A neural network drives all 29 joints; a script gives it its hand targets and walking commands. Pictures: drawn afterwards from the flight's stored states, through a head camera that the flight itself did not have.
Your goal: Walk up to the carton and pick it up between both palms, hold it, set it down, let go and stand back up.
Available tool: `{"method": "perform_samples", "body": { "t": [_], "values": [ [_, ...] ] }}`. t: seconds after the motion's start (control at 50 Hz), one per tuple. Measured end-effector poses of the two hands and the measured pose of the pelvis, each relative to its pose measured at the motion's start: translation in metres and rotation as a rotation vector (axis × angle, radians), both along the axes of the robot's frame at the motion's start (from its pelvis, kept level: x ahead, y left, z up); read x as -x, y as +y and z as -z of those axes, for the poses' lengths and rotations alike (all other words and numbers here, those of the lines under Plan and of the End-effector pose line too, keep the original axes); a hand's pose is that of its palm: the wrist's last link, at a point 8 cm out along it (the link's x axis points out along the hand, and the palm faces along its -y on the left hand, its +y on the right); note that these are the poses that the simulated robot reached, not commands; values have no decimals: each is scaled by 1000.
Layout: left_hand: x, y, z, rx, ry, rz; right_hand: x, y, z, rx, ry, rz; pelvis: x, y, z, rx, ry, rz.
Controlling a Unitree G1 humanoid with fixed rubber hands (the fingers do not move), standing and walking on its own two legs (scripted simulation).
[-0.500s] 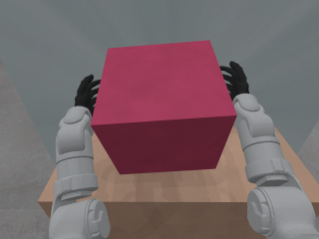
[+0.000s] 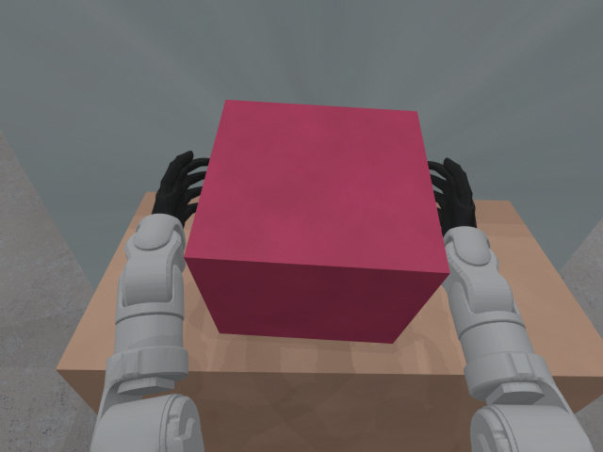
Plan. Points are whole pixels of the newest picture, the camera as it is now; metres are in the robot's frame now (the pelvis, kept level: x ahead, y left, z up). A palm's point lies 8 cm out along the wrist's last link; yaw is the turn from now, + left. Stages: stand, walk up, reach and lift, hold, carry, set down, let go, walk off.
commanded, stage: set down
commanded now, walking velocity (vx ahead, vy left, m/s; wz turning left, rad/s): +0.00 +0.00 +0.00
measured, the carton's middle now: (313, 227) +0.43 +0.01 +0.11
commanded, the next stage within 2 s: none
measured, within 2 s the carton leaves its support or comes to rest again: neither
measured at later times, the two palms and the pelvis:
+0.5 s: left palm (176, 218) +0.41 +0.20 +0.14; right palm (442, 222) +0.40 -0.16 +0.15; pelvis +0.01 +0.00 +0.00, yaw +0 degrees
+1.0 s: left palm (183, 224) +0.42 +0.20 +0.12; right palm (442, 235) +0.39 -0.17 +0.14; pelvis +0.01 +0.00 +0.00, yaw +0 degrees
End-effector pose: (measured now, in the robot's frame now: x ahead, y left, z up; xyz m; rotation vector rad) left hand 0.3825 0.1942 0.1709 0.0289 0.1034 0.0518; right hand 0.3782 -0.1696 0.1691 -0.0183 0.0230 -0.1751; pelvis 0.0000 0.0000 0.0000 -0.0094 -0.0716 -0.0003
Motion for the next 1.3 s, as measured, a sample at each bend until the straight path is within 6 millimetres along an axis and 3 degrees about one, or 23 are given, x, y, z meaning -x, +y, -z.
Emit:
{"method": "perform_samples", "body": {
  "t": [0.24, 0.56, 0.86, 1.3],
  "values": [
    [-3, 11, 12, 41, 19, 15, 2, 11, -4, 53, 15, 16, 5, 3, 0, 1, -7, -1],
    [-29, 6, 35, 26, 60, 32, -20, 6, 20, 58, 56, 26, -11, 2, 0, -4, 15, -2],
    [-29, 5, 49, 23, 90, 55, -12, 6, 31, 53, 83, 50, -7, 3, 0, -3, 10, -2],
    [-49, 6, 55, 13, 107, 87, -22, 7, 38, 42, 99, 75, -16, 4, 0, -5, 22, -3]
  ]
}}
